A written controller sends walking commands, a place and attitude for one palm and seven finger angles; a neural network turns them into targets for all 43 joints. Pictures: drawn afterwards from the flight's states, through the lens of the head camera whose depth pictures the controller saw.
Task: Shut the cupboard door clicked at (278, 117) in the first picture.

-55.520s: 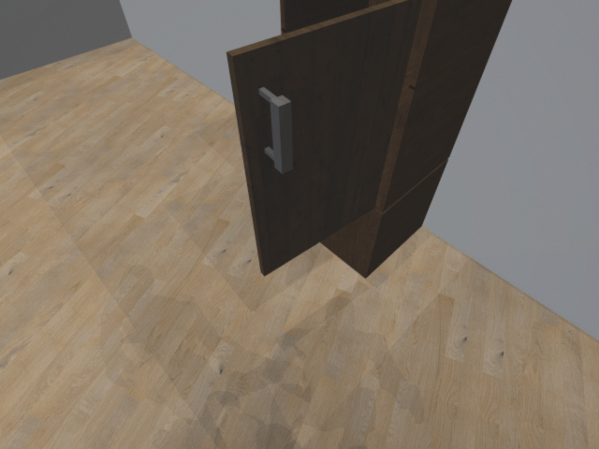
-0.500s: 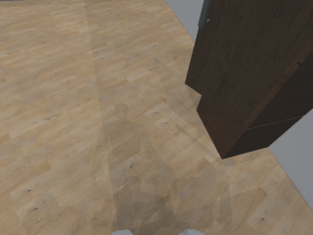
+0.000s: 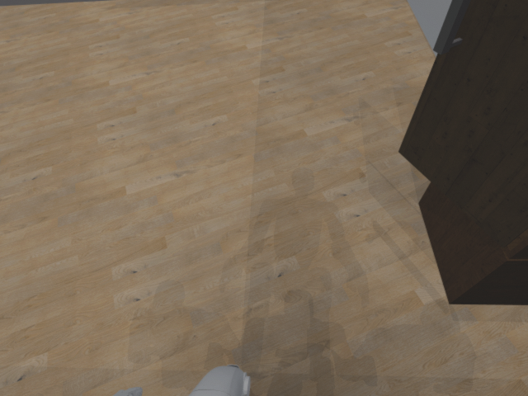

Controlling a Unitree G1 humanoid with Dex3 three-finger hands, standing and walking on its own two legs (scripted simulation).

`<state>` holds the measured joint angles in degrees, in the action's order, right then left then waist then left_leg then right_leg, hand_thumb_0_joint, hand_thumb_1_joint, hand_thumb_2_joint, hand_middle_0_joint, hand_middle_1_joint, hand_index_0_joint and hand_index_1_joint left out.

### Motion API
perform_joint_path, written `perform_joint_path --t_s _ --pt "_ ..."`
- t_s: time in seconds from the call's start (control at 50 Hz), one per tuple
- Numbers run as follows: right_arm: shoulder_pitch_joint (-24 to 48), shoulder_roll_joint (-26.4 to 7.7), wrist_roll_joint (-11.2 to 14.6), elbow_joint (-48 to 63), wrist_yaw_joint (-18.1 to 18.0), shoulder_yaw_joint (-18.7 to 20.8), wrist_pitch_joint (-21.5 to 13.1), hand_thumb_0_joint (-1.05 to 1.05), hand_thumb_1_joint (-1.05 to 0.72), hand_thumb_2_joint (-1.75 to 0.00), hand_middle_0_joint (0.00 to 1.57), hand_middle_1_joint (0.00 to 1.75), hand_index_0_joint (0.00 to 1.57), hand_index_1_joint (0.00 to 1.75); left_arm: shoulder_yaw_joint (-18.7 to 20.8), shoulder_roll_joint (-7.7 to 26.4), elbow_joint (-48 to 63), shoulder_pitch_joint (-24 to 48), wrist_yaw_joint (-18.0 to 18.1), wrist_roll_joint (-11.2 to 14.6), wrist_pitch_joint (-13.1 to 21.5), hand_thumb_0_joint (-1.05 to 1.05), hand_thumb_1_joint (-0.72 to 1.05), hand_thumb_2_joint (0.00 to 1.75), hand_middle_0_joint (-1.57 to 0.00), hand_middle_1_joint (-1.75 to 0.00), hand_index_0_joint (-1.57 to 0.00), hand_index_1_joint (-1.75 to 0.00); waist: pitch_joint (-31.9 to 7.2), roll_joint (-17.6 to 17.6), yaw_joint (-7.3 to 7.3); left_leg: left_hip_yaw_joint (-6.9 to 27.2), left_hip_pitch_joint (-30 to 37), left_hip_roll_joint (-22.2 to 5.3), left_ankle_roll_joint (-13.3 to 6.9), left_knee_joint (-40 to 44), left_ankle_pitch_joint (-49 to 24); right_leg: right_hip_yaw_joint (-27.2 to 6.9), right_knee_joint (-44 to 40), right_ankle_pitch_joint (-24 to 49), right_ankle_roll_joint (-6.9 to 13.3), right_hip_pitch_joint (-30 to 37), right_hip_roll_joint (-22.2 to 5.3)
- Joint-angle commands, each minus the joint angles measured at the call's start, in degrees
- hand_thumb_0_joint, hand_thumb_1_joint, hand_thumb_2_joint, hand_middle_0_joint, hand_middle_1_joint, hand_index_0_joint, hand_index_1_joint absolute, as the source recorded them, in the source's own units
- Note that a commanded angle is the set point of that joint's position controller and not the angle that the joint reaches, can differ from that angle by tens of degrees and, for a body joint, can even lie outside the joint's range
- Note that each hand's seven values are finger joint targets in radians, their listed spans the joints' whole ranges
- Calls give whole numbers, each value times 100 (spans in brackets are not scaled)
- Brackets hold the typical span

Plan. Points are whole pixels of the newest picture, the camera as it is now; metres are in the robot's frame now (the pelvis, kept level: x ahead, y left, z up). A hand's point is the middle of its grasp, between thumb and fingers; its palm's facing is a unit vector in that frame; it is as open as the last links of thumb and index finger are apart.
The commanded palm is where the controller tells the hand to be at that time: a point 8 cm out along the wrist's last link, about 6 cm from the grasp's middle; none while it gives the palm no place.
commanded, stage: walk to a spot facing it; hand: left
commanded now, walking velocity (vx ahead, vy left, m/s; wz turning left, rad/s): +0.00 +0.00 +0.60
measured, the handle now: (461, 17) +0.82 -0.41 +0.11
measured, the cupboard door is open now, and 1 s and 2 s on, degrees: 29 29 29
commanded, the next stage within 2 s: turn to face it in 1.08 s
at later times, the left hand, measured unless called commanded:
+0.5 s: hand out of the picture +0.06 +0.28 -0.16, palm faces +0.31 -0.92 -0.23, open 7.4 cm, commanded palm none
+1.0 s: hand (137, 391) +0.15 +0.24 -0.16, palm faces +0.58 -0.78 -0.24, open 7.3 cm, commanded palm none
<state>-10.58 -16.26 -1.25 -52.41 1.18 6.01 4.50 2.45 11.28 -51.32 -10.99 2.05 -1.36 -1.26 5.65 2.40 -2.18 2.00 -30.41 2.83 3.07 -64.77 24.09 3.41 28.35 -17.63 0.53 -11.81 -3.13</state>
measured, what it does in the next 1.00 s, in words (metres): walks ahead, turning left: left foot, then right foot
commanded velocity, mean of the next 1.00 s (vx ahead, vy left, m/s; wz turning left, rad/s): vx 0.22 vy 0.00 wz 0.58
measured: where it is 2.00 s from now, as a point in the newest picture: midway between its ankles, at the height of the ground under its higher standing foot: (226, 350)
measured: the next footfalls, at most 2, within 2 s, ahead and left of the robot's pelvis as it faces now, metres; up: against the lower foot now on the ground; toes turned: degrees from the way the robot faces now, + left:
left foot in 0.26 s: +0.03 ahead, +0.14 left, +0.00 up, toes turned +15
right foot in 0.70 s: +0.27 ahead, -0.04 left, +0.00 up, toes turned +19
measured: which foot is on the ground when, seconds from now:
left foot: up 0.00-0.24, down 0.26-0.70, up 0.72-1.00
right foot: down 0.00-0.26, up 0.28-0.68, down 0.70-1.00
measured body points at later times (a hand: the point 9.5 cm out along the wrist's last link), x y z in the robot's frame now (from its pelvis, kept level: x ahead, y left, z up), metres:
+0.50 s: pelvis +0.05 +0.04 +0.00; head +0.08 +0.07 +0.45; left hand +0.04 +0.32 -0.14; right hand +0.17 -0.18 -0.13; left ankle -0.01 +0.13 -0.74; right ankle +0.13 -0.11 -0.67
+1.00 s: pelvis +0.23 +0.06 +0.00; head +0.27 +0.09 +0.45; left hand +0.12 +0.28 -0.14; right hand +0.43 -0.11 -0.15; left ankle +0.20 +0.20 -0.67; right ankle +0.23 -0.05 -0.74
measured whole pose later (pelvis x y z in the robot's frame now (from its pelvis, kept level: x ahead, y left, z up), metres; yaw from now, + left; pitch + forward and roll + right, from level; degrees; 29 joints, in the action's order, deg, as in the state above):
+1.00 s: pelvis +0.23 +0.06 +0.00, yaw +36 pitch +1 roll +1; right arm -10.6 -13.4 -1.4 -54.1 2.4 4.1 2.0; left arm 3.0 9.9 -54.0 -16.6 1.0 -1.6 3.6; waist 5.3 0.3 -1.2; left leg -3.4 -34.6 -3.3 0.8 -57.4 15.2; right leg 15.6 21.5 -16.8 -0.3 -5.1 -5.4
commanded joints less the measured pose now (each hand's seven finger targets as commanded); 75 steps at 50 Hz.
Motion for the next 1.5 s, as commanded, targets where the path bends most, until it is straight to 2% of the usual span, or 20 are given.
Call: perform_joint_path --t_s 0.0,0.14,0.2,0.24,0.26,0.38,0.62,0.64,0.68,0.76,0.8,0.94,1.02,1.08,1.1,1.12,1.14,1.16,1.26,1.48 --pt "344 -157 32 548 29 -80 -123 0 -90 -90 20 30 20 30 319 1122 377 -483 82 -18 195 0 90 90 -20 -30 -20 -30 -610 -1271 280 -287 -363 -285 101 442 113 -476 -392 4281 633 1339 -1419" --pt "643 -79 74 687 47 -174 -183 0 -90 -90 20 30 20 30 436 1345 332 -755 40 -68 137 0 90 90 -20 -30 -20 -30 -665 -1628 406 -745 577 -267 -91 2326 116 -123 29 4495 560 1297 -1629" --pt "-209 -357 13 474 35 -127 -286 0 -90 -90 20 30 20 30 434 1337 361 -629 -40 30 140 0 90 90 -20 -30 -20 -30 -1083 -1027 -75 -757 2465 -194 -313 3935 -1087 406 1116 3048 80 339 -1410" --pt "-1177 -1532 -67 299 -52 163 -339 0 -90 -90 20 30 20 30 246 716 840 -82 -137 27 111 0 90 90 -20 -30 -20 -30 -1338 1630 -636 2768 3946 -2584 -1699 4607 -2162 503 3585 -2238 -458 -2616 -160" --pt "-1388 -1443 -34 187 -80 133 -326 0 -90 -90 20 30 20 30 246 911 1006 434 -133 -34 75 0 90 90 -20 -30 -20 -30 -962 809 -687 2634 3636 -2722 -1904 4693 -1338 -139 3846 -2087 -336 -2917 -403" --pt "-373 -829 -42 463 -190 -82 -544 0 -90 -90 20 30 20 30 324 835 588 188 -339 -50 108 0 90 90 -20 -30 -20 -30 -325 572 -14 1624 2279 -1485 -1320 5117 -336 -304 3322 -200 -428 -2461 -318" --pt "-584 -689 -18 130 -186 -68 -626 0 -90 -90 20 30 20 30 282 765 633 142 -379 -17 289 0 90 90 -20 -30 -20 -30 -364 462 303 1488 1471 -1149 -1243 4448 -1021 18 407 611 -407 -216 288" --pt "-492 -580 35 138 -174 -80 -649 0 -90 -90 20 30 20 30 357 938 443 -498 -341 -24 352 0 90 90 -20 -30 -20 -30 -571 22 612 1219 815 -823 -1048 3701 -923 -250 -169 574 -322 987 117" --pt "-652 -64 102 365 -148 -160 -713 0 -90 -90 20 30 20 30 558 1875 187 -1693 -207 -81 403 0 90 90 -20 -30 -20 -30 -1382 -2274 986 77 -844 280 -533 243 1210 -3613 -1797 -1726 521 2391 -2532" --pt "-647 -73 -45 38 -8 -95 -566 0 -90 -90 20 30 20 30 321 832 416 -197 -115 -33 415 0 90 90 -20 -30 -20 -30 -315 -1345 128 240 -717 -731 -446 -982 -466 -1670 -1896 -1414 406 213 -1938" --pt "-594 136 -22 12 63 -166 -503 0 -90 -90 20 30 20 30 259 669 352 -385 -138 -23 516 0 90 90 -20 -30 -20 -30 -396 -1026 106 -12 -579 -646 -320 -633 -855 -476 -1654 629 320 352 -1522" --pt "194 350 -8 300 143 -271 -378 0 -90 -90 20 30 20 30 241 664 -40 -1064 -67 -23 558 0 90 90 -20 -30 -20 -30 -424 -1126 227 -647 -766 -610 -206 972 -929 784 -996 4485 291 1385 -1512" --pt "525 215 -2 522 164 -321 -414 0 -90 -90 20 30 20 30 296 970 -18 -1004 -63 -29 489 0 90 90 -20 -30 -20 -30 -428 -1194 224 -1023 -175 -375 -364 2271 -800 962 -422 5189 309 1572 -1688" --pt "-455 -253 -36 351 113 -193 -445 0 -90 -90 20 30 20 30 379 1242 105 -769 -74 20 424 0 90 90 -20 -30 -20 -30 -976 -992 -320 -1051 1780 -63 -543 3259 -1544 1240 1249 4856 80 889 -1620" --pt "-1062 -727 -81 268 69 -67 -476 0 -90 -90 20 30 20 30 357 1158 231 -716 -101 66 383 0 90 90 -20 -30 -20 -30 -1457 -177 -619 -227 3148 -683 -856 3442 -3065 1311 2592 3005 -167 -200 -1257" --pt "-1521 -1442 -80 226 -3 84 -529 0 -90 -90 20 30 20 30 248 714 444 -813 -142 145 335 0 90 90 -20 -30 -20 -30 -2061 1457 -690 2411 4192 -2611 -1851 3628 -5935 901 4478 -2054 -514 -1974 -219" --pt "-1601 -1572 46 148 -90 64 -456 0 -90 -90 20 30 20 30 224 897 598 -553 -67 96 227 0 90 90 -20 -30 -20 -30 -2447 654 -702 2693 4132 -2831 -2207 3867 -5625 -128 5000 -2212 -380 -2066 -195" --pt "-1210 -1433 1 331 -123 15 -450 0 -90 -90 20 30 20 30 241 805 770 -340 -39 85 216 0 90 90 -20 -30 -20 -30 -1608 -59 -489 2288 3219 -2804 -2135 4060 -4636 -193 4949 -1885 -354 -2103 -380" --pt "183 -393 -14 546 -303 -361 -580 0 -90 -90 20 30 20 30 138 458 -51 -1160 -87 -23 -34 0 90 90 -20 -30 -20 -30 -1020 478 297 690 1644 -1729 -1276 4698 -2765 -405 3719 -481 -386 -1290 -363" --pt "47 -429 -28 151 -320 -219 -365 0 -90 -90 20 30 20 30 190 367 75 -497 -216 -34 -172 0 90 90 -20 -30 -20 -30 -254 472 217 117 1457 -2115 -1253 4721 -1355 -57 1401 -327 -263 -775 136"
